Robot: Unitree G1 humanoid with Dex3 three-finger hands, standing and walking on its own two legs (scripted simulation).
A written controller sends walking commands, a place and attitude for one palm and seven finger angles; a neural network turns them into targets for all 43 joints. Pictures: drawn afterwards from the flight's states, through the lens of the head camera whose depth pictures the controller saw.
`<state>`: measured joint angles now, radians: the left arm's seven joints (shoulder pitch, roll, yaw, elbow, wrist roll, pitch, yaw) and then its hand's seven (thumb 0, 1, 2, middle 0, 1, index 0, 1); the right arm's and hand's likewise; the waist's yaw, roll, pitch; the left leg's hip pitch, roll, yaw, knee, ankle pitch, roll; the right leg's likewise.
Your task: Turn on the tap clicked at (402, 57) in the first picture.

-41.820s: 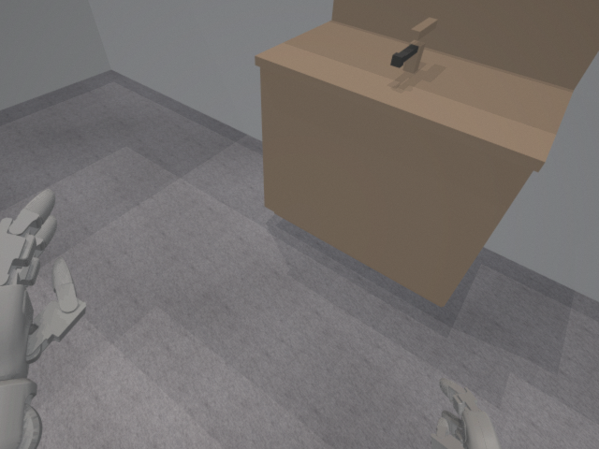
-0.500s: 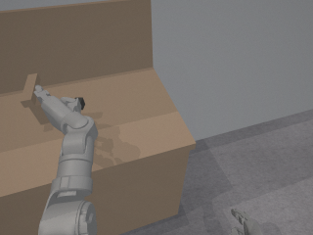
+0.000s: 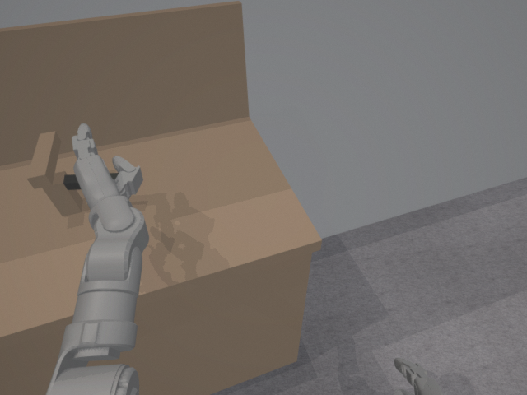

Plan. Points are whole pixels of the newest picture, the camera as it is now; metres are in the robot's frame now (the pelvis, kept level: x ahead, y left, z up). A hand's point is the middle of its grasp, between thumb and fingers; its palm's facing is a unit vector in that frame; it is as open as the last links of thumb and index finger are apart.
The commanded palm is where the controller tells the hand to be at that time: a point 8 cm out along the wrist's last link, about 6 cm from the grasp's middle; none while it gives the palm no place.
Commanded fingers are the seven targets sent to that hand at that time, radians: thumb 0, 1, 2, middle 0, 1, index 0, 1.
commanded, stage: draw the hand back beside the body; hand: left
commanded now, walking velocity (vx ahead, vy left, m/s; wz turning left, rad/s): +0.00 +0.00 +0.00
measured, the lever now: (126, 179) +0.47 +0.29 +0.08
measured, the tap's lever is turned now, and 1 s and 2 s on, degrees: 73 73 73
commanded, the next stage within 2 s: step back with the hand held close in 1.34 s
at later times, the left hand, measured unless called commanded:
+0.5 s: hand (112, 231) +0.28 +0.22 +0.16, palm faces +0.27 -0.93 -0.24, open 7.6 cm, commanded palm +0.24 +0.27 +0.17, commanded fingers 0.00 0.90 0.90 -0.18 -0.25 -0.18 -0.25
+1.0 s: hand (74, 261) +0.23 +0.24 +0.16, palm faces +0.31 -0.89 -0.33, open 7.4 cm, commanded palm +0.19 +0.29 +0.18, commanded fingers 0.00 0.90 0.90 -0.20 -0.30 -0.20 -0.30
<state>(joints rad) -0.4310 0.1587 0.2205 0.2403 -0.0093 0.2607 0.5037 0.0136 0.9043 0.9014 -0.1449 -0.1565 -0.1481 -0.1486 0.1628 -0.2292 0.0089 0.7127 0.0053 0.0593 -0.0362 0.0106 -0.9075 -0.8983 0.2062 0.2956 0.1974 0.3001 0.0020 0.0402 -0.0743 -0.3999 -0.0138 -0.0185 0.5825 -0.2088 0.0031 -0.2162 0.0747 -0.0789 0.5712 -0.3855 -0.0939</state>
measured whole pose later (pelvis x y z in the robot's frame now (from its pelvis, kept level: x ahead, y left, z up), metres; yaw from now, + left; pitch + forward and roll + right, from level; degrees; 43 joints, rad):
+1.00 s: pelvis +0.02 +0.02 +0.01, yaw -2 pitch -4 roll +0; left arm 0.39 0.34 0.22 -0.34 -0.09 -0.10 0.10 0.01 0.89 0.90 -0.20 -0.30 -0.21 -0.29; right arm 0.18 -0.24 0.01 0.63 0.01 -0.07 -0.03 0.01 -0.91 -0.90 0.21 0.30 0.20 0.30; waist 0.05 0.05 0.02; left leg -0.20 -0.01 0.01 0.47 -0.20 0.03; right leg 0.01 0.07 -0.04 0.37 -0.31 -0.07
